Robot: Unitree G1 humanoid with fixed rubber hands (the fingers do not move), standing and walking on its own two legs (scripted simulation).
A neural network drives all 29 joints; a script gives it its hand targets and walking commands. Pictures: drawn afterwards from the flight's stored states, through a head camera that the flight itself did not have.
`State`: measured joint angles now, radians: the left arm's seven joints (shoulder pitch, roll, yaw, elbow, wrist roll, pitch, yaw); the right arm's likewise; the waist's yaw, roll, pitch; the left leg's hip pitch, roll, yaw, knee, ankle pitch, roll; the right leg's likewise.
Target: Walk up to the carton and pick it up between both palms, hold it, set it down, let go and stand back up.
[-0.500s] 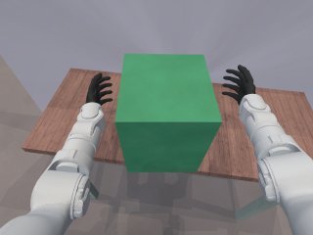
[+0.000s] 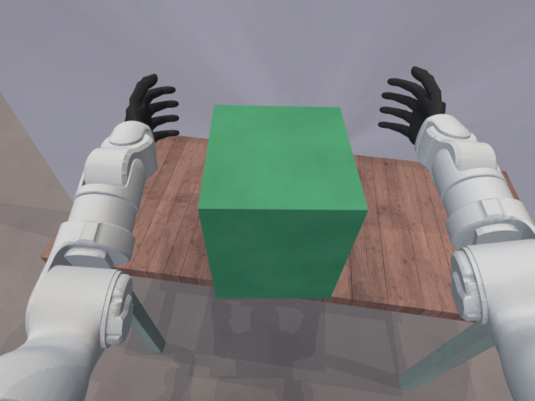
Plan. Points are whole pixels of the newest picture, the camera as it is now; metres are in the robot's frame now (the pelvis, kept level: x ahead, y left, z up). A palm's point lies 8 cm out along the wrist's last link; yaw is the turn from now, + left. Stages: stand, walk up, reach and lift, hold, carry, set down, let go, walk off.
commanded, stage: set down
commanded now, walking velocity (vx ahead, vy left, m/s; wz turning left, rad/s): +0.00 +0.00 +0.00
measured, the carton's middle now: (275, 206) +0.41 +0.02 +0.05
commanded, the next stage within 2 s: none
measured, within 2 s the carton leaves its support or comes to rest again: neither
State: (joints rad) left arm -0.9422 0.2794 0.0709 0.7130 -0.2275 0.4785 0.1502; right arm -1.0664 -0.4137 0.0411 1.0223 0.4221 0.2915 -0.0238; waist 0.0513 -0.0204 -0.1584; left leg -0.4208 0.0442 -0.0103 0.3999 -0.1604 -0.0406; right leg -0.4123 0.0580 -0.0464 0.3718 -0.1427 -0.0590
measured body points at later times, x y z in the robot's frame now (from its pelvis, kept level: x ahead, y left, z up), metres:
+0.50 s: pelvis +0.00 +0.01 +0.00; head +0.02 +0.01 +0.45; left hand +0.43 +0.22 +0.21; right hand +0.46 -0.21 +0.21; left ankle +0.01 +0.14 -0.74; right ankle +0.02 -0.08 -0.74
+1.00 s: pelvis -0.01 +0.01 +0.00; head +0.00 +0.01 +0.45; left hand +0.36 +0.21 +0.14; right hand +0.37 -0.22 +0.14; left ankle +0.01 +0.14 -0.74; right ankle +0.02 -0.08 -0.74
